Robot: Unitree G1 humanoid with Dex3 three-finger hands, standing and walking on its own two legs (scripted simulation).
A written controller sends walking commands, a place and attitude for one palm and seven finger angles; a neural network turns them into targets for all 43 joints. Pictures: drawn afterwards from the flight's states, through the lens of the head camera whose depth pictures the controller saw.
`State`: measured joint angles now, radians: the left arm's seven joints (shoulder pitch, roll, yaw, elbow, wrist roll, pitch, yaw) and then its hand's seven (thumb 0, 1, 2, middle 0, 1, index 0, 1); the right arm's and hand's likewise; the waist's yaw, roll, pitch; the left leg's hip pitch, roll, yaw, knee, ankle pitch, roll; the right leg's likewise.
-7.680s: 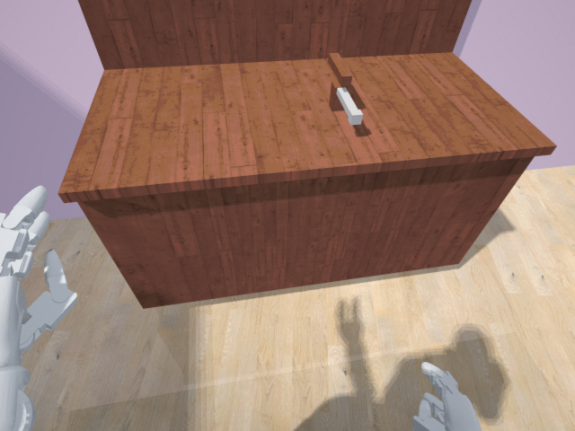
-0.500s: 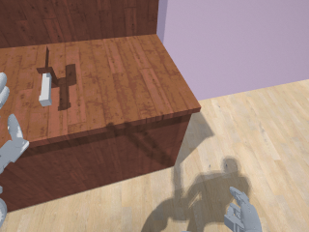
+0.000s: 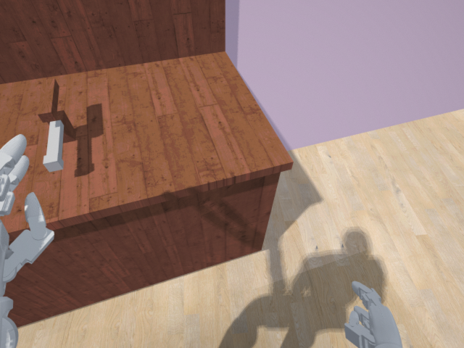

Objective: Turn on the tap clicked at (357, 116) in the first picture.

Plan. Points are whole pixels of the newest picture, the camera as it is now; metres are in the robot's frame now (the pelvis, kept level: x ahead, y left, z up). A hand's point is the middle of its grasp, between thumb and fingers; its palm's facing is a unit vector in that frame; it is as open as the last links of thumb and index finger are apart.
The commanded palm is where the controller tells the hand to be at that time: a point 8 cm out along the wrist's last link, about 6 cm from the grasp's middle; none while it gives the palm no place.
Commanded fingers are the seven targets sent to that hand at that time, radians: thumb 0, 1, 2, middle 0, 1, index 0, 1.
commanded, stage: come to a stop and stand still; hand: left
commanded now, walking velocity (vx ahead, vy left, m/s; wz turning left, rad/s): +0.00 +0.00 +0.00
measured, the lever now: (53, 162) +0.47 +0.40 +0.00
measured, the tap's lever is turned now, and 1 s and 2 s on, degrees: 0 0 0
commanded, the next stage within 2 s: look again from close up in 1.10 s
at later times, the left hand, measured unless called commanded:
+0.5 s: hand out of the picture +0.19 +0.30 +0.18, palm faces +0.47 -0.83 -0.30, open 7.4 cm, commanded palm +0.13 +0.32 +0.18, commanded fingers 0.00 0.90 0.90 -0.20 -0.30 -0.20 -0.30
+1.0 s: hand out of the picture +0.22 +0.29 +0.17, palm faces +0.41 -0.84 -0.35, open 7.4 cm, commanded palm +0.16 +0.32 +0.18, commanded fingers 0.00 0.90 0.90 -0.20 -0.30 -0.20 -0.30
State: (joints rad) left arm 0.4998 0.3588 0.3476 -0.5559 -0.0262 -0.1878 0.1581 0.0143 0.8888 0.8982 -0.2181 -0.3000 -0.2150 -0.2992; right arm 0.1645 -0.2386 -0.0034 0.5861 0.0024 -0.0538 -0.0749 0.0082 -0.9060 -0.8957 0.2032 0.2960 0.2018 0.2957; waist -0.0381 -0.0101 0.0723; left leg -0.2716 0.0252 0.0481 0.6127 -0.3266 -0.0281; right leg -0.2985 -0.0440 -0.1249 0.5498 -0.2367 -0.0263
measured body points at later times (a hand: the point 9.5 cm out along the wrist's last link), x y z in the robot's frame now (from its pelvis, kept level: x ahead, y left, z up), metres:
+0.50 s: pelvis -0.04 +0.04 +0.00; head -0.04 +0.06 +0.45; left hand +0.16 +0.34 +0.20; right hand +0.12 -0.16 -0.08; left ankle +0.00 +0.12 -0.73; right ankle +0.04 -0.10 -0.73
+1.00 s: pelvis +0.01 +0.04 +0.01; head +0.02 +0.05 +0.46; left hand +0.20 +0.33 +0.18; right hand +0.19 -0.18 -0.06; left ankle +0.00 +0.12 -0.73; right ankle +0.04 -0.09 -0.73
